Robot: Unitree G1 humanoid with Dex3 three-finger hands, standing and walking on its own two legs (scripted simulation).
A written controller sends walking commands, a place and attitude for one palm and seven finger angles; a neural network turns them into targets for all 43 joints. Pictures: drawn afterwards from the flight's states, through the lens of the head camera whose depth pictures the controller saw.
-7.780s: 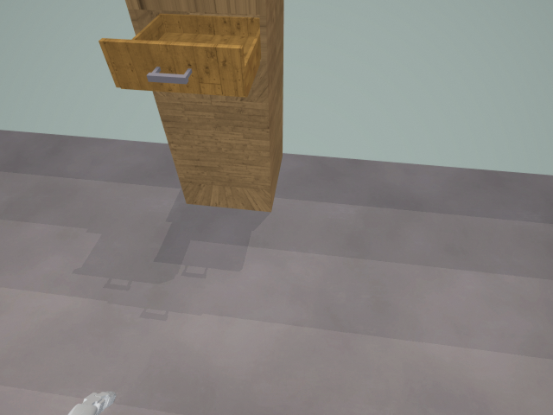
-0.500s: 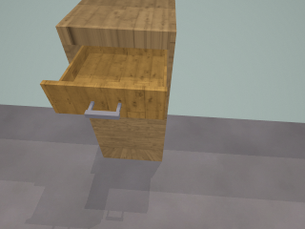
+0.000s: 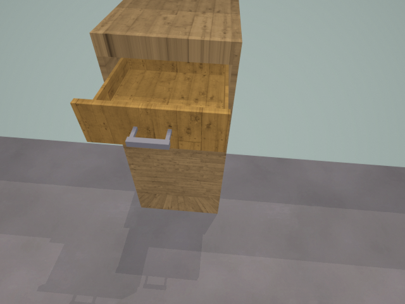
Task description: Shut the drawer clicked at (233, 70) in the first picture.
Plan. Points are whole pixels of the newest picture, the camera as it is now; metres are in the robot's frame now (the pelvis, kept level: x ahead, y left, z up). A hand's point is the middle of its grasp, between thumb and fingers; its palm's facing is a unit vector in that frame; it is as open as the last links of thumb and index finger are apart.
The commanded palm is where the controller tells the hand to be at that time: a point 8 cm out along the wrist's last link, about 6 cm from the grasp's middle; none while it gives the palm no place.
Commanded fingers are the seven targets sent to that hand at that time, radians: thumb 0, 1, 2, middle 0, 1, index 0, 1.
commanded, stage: shuffle to correct the standing spot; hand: left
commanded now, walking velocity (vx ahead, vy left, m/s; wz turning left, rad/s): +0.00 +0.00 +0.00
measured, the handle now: (150, 137) +0.48 +0.16 +0.05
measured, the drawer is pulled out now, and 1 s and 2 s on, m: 0.24 0.24 0.24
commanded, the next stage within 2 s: come to a stop and stand still in 0.66 s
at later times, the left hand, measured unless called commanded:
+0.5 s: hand out of the picture +0.00 +0.15 -0.18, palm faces +0.04 -0.99 -0.14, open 7.4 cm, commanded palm none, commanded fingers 0.00 0.90 0.90 -0.20 -0.30 -0.20 -0.30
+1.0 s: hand (141, 297) +0.18 +0.15 -0.17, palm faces +0.03 -0.98 -0.19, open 7.3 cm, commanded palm none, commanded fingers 0.00 0.90 0.90 -0.20 -0.30 -0.20 -0.30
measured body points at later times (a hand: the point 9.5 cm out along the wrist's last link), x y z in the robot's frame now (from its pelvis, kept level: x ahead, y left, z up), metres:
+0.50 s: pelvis +0.05 -0.01 -0.01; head +0.05 +0.00 +0.44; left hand +0.00 +0.20 -0.17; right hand +0.02 -0.22 -0.17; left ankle +0.02 +0.10 -0.74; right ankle +0.03 -0.13 -0.74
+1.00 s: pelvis +0.13 -0.03 +0.00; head +0.17 -0.02 +0.45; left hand +0.18 +0.21 -0.16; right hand +0.08 -0.24 -0.15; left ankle +0.06 +0.07 -0.74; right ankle +0.21 -0.16 -0.69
